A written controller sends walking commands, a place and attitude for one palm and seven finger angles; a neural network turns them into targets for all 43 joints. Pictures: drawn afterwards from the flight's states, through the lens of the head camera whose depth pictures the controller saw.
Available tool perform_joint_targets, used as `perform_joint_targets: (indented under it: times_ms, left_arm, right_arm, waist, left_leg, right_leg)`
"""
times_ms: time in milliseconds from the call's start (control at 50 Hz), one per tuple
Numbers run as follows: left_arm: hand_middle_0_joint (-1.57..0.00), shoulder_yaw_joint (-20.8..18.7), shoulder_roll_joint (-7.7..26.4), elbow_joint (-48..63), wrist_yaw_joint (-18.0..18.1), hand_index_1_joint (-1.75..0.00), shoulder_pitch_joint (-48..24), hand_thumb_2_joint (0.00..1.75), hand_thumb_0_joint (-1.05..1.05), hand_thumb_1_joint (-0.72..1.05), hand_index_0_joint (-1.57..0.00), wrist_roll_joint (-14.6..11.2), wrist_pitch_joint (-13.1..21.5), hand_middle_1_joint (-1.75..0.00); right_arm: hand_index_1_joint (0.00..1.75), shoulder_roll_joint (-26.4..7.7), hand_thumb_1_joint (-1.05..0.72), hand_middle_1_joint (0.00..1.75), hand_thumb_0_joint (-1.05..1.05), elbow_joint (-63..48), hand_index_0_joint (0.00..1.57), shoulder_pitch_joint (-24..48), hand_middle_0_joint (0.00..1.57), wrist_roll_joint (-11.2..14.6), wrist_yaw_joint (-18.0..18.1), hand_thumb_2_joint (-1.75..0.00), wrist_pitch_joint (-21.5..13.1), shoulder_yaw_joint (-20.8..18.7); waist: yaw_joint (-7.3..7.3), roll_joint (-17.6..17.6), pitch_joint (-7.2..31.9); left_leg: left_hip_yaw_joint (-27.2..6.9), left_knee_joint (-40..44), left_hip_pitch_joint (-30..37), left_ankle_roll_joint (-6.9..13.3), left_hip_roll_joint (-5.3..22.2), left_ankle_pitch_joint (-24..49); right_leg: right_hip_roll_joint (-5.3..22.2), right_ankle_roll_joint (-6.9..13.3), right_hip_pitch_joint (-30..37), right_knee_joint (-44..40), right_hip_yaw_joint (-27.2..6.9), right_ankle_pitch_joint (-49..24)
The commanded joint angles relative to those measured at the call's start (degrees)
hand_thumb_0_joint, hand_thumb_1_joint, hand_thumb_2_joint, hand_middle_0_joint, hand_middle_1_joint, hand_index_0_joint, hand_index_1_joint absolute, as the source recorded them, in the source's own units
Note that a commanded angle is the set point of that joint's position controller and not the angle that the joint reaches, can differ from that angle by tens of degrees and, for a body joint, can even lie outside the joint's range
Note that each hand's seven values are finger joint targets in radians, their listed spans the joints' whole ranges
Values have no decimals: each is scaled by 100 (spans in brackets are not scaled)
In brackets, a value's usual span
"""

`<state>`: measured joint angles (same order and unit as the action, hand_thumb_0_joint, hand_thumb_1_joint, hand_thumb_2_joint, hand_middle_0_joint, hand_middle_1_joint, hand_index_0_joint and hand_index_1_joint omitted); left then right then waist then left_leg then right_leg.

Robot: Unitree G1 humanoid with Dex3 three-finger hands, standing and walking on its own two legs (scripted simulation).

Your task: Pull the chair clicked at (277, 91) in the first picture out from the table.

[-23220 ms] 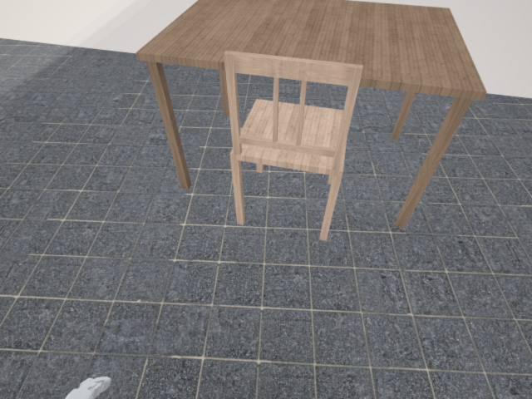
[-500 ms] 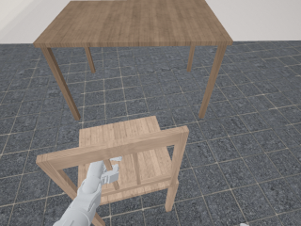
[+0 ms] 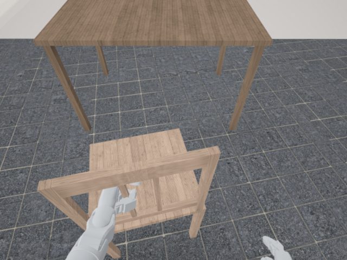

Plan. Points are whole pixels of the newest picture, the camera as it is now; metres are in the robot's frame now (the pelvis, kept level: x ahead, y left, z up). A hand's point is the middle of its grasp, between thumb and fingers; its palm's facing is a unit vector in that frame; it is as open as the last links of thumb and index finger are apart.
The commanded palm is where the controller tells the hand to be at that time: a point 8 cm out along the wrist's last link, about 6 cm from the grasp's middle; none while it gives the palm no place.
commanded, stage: open the thumb and straighten the fingers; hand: left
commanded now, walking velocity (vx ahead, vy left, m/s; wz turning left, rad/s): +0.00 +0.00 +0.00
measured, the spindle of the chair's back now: (128, 200) +0.30 +0.14 -0.12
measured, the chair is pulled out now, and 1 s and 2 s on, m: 0.64 0.64 0.64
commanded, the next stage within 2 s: draw the fingers out of the gap in 0.76 s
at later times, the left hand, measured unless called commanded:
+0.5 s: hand (126, 194) +0.29 +0.14 -0.07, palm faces -0.04 -0.99 -0.15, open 13.9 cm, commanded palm +0.26 +0.19 -0.05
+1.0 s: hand (118, 203) +0.27 +0.16 -0.07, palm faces -0.01 -0.99 -0.17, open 17.4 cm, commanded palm +0.24 +0.20 -0.05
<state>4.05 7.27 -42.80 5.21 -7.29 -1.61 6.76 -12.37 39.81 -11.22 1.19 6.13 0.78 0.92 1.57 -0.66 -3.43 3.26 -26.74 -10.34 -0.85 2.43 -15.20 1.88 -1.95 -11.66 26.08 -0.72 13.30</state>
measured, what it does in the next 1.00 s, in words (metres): stands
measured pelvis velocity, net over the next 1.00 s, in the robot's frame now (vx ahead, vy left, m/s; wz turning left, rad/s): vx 0.01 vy -0.01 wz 0.06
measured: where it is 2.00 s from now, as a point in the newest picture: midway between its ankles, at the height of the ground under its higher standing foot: outside the picture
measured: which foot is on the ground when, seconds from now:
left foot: down 0.00-1.00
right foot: down 0.00-1.00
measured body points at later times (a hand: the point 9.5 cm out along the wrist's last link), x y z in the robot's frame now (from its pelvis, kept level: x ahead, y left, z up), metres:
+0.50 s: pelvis +0.00 +0.00 -0.03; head +0.05 -0.02 +0.42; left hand +0.29 +0.19 -0.05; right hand +0.14 -0.25 -0.14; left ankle -0.01 +0.13 -0.74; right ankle +0.01 -0.14 -0.74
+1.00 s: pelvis +0.01 -0.01 -0.04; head +0.06 -0.02 +0.41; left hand +0.26 +0.21 -0.06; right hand +0.17 -0.27 -0.13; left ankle -0.01 +0.13 -0.74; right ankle +0.01 -0.14 -0.74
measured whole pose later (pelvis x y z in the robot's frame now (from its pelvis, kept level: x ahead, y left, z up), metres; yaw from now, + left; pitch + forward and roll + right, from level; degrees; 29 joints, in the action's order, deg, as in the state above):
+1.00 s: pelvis +0.01 -0.01 -0.04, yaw +3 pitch +10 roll +0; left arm -1.9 13.0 -15.9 -3.2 5.7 -3.9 -4.7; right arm -15.8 31.6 -14.0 2.0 3.4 -4.6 0.2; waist 3.3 -2.4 4.5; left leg -0.5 -46.2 -31.7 -1.7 2.2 -24.0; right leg 2.7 -1.0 -31.8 46.2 2.3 23.7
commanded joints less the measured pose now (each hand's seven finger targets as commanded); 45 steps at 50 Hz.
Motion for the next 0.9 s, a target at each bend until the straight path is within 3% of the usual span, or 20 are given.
perform_joint_targets:
  times_ms: [0, 20, 60, 80, 100, 120, 220, 240, 280, 400, 460, 500, 520, 560, 600, 680, 800, 820, 840, 880]
  left_arm:
    - [-50, -613, 1099, 1357, 94, -145, -1256, 90, 0, 90, -50, 82, 330, -145]
    - [-50, -94, 392, 737, -132, -145, -730, 84, 0, 78, -50, -141, 102, -145]
    - [-50, -509, 908, 1295, -324, -145, -989, 73, 0, 54, -50, -156, 247, -145]
    - [-50, -694, 1139, 1799, -333, -145, -1219, 67, 0, 42, -50, -166, 357, -145]
    - [-50, -566, 977, 1970, -383, -145, -992, 61, 0, 30, -50, -124, 368, -145]
    - [-50, -548, 971, 2022, -415, -145, -974, 55, 0, 17, -50, -109, 349, -145]
    - [-47, -316, 671, 2028, -538, -138, -900, 26, 0, -43, -47, -99, 2, -138]
    - [-45, -975, 1453, 2181, -497, -130, -1170, 20, 0, -55, -45, -117, -52, -130]
    - [-40, -958, 1363, 2192, -516, -116, -922, 20, 0, -55, -40, -176, -204, -116]
    - [-25, -380, 655, 2468, -685, -73, -977, 20, 0, -55, -25, -294, -430, -73]
    - [-18, -708, 1044, 2528, -689, -51, -725, 20, 0, -55, -18, -273, -529, -51]
    - [-13, -641, 924, 2776, -656, -36, -535, 20, 0, -55, -13, -211, -555, -36]
    - [-10, -1235, 1682, 2582, -602, -29, -990, 20, 0, -55, -10, -138, -568, -29]
    - [-5, -1246, 1688, 2717, -610, -14, -664, 20, 0, -55, -5, -69, -589, -14]
    - [0, -947, 1225, 2893, -650, 0, -389, 20, 0, -55, 0, -100, -626, 0]
    - [0, -608, 909, 3237, -791, 0, -100, 20, 0, -55, 0, -239, -756, 0]
    - [0, -636, 1112, 3343, -825, 0, -358, 20, 0, -55, 0, -231, -900, 0]
    - [0, -675, 1179, 3504, -799, 0, -542, 20, 0, -55, 0, -209, -871, 0]
    - [0, -1348, 1840, 3203, -772, 0, -16, 20, 0, -55, 0, -166, -876, 0]
    - [0, -1258, 1700, 3615, -779, 0, 423, 20, 0, -55, 0, -180, -809, 0]
  right_arm:
    - [30, -696, -90, 30, 0, -743, 20, 188, 20, 3, 70, -90, -173, -258]
    - [30, -906, -90, 30, 0, -661, 20, 80, 20, 217, -160, -90, -175, -269]
    - [30, -969, -90, 30, 0, -788, 20, 184, 20, 215, -259, -90, -227, -332]
    - [30, -944, -90, 30, 0, -879, 20, 208, 20, 200, -296, -90, -301, -346]
    - [30, -875, -90, 30, 0, -960, 20, 225, 20, 175, -334, -90, -384, -341]
    - [30, -874, -90, 30, 0, -975, 20, 200, 20, 162, -367, -90, -428, -323]
    - [30, -935, -90, 30, 0, -1091, 20, 66, 20, 151, -462, -90, -521, -371]
    - [30, -1050, -90, 30, 0, -1067, 20, -3, 20, 145, -428, -90, -507, -400]
    - [30, -1043, -90, 30, 0, -1159, 20, -13, 20, 140, -383, -90, -510, -385]
    - [30, -1043, -90, 30, 0, -1220, 20, -102, 20, 133, -353, -90, -714, -393]
    - [30, -1103, -90, 30, 0, -1238, 20, -163, 20, 111, -332, -90, -751, -398]
    - [30, -1035, -90, 30, 0, -1321, 20, -167, 20, 89, -337, -90, -765, -374]
    - [30, -1123, -90, 30, 0, -1219, 20, -222, 20, 71, -295, -90, -707, -371]
    - [30, -1066, -90, 30, 0, -1311, 20, -217, 20, 52, -282, -90, -659, -356]
    - [30, -969, -90, 30, 0, -1395, 20, -179, 20, 65, -315, -90, -692, -334]
    - [30, -987, -90, 30, 0, -1468, 20, -169, 20, 95, -324, -90, -765, -350]
    - [30, -1069, -90, 30, 0, -1450, 20, -153, 20, 101, -259, -90, -815, -337]
    - [30, -1068, -90, 30, 0, -1456, 20, -160, 20, 89, -246, -90, -817, -331]
    - [30, -1121, -90, 30, 0, -1451, 20, -212, 20, 63, -222, -90, -783, -367]
    - [30, -1029, -90, 30, 0, -1589, 20, -148, 20, 66, -227, -90, -775, -334]
  waist:
    - [-86, 52, 1376]
    - [362, 853, 1099]
    - [190, 845, 1210]
    - [146, 311, 1484]
    - [87, -186, 1601]
    - [98, -358, 1605]
    - [176, -196, 1790]
    - [129, -54, 1988]
    - [112, 205, 2037]
    - [269, 189, 2203]
    - [178, 458, 2243]
    - [155, 416, 2324]
    - [188, 419, 2154]
    - [91, 318, 2140]
    - [95, -10, 2204]
    - [209, 121, 2314]
    - [325, 203, 1955]
    - [315, 154, 2069]
    - [140, 295, 2055]
    - [37, 30, 2337]
  left_leg:
    - [-437, 288, 481, 176, 429, 1492]
    - [-201, 183, -434, 164, 126, 960]
    - [-138, 22, -777, 211, 67, 683]
    - [-120, -66, -705, 216, -32, 610]
    - [-77, -164, -659, 201, -76, 619]
    - [-75, -258, -716, 187, -94, 603]
    - [-152, -612, -1044, 180, -118, 429]
    - [-188, -647, -1106, 194, -120, 372]
    - [-201, -690, -1222, 209, -141, 358]
    - [-255, -1020, -1122, 196, -122, 673]
    - [-280, -1122, -1271, 201, -130, 857]
    - [-250, -1162, -1254, 204, -147, 1010]
    - [-259, -1232, -1443, 207, -157, 971]
    - [-251, -1230, -1492, 211, -175, 1031]
    - [-174, -1298, -1353, 195, -177, 1174]
    - [-204, -1415, -1256, 197, -140, 1429]
    - [-281, -1459, -1448, 212, -174, 958]
    - [-305, -1459, -1425, 216, -186, 954]
    - [-305, -1479, -1549, 208, -183, 931]
    - [-259, -1471, -1438, 210, -215, 1126]
  right_leg:
    - [401, 281, 393, -268, -242, -1684]
    - [204, 209, -41, -9, 339, -1222]
    - [172, 262, -80, 181, 290, -1064]
    - [148, 249, -120, 229, 244, -959]
    - [123, 277, -251, 314, 262, -848]
    - [97, 294, -393, 360, 280, -784]
    - [4, 269, -854, 683, 379, -538]
    - [3, 256, -760, 729, 329, -529]
    - [-20, 229, -741, 820, 361, -518]
    - [-64, 203, -1158, 1083, 449, -682]
    - [-59, 207, -1048, 1191, 442, -920]
    - [-47, 194, -1018, 1279, 452, -1091]
    - [-39, 186, -1086, 1313, 384, -1144]
    - [-32, 207, -1002, 1354, 378, -1180]
    - [-20, 205, -1043, 1388, 387, -1300]
    - [-33, 192, -1035, 1406, 433, -1554]
    - [-36, 164, -1376, 1391, 468, -1109]
    - [-39, 173, -1361, 1420, 466, -1060]
    - [-32, 190, -1266, 1455, 444, -1027]
    - [-1, 213, -1040, 1516, 430, -1239]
